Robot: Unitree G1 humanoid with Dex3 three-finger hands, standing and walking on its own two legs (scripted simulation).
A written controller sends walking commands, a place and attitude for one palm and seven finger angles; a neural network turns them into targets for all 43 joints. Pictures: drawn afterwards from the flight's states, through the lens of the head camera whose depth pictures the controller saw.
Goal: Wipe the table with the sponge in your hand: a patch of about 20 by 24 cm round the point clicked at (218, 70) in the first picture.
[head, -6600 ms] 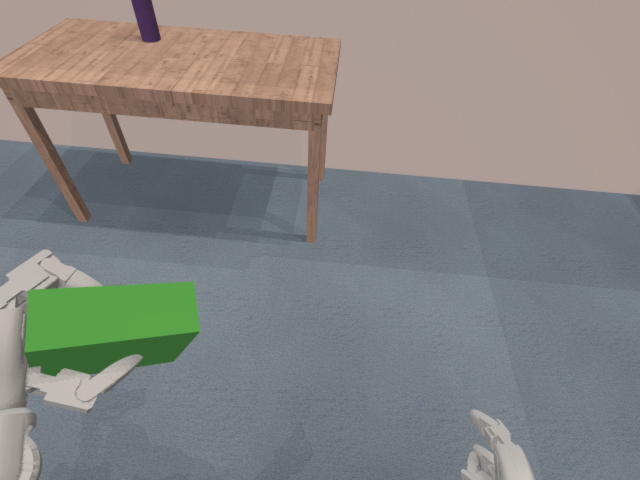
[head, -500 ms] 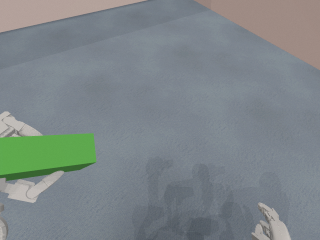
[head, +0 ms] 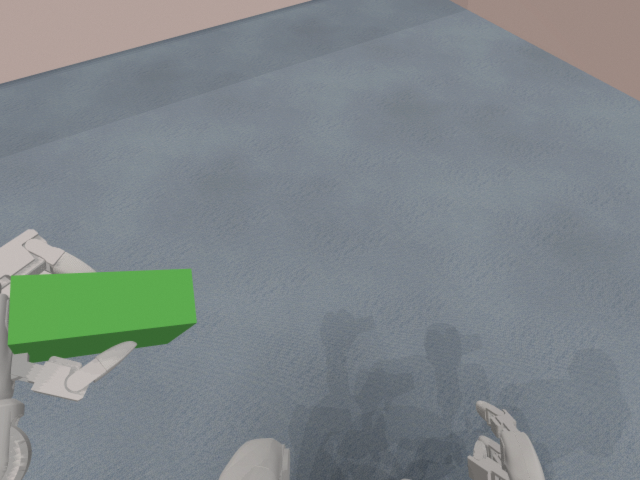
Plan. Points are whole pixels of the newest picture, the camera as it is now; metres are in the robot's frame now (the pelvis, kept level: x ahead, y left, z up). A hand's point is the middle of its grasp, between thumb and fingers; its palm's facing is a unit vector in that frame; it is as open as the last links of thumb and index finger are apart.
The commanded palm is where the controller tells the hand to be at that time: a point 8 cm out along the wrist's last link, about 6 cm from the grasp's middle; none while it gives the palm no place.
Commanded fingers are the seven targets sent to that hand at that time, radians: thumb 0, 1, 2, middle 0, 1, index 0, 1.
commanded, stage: turn to face it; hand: left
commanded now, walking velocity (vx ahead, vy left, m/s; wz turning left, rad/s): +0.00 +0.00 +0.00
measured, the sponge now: (132, 314) +0.24 +0.19 +0.14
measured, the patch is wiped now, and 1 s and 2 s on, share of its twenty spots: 0.00 0.00 0.00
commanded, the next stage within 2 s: none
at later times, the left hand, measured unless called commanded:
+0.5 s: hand (153, 228) +0.31 +0.18 +0.18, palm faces +0.22 -0.83 -0.51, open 9.5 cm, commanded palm +0.26 +0.24 +0.19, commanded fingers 0.00 0.10 1.30 -1.20 -1.60 -1.20 -1.60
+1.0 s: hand (255, 236) +0.30 +0.08 +0.19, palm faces +0.03 -0.89 -0.46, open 9.5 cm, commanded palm +0.27 +0.14 +0.19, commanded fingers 0.00 0.10 1.30 -1.20 -1.60 -1.20 -1.60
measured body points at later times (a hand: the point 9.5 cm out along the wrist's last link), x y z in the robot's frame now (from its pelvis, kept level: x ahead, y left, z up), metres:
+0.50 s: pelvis +0.06 -0.01 +0.00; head +0.12 -0.03 +0.45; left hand +0.30 +0.23 +0.21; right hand +0.23 -0.21 -0.09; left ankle +0.10 +0.13 -0.73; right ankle +0.07 -0.11 -0.72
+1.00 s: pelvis +0.01 -0.05 +0.01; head +0.04 -0.07 +0.45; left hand +0.30 +0.13 +0.21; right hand +0.07 -0.36 -0.08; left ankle +0.06 +0.11 -0.70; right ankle +0.07 -0.11 -0.73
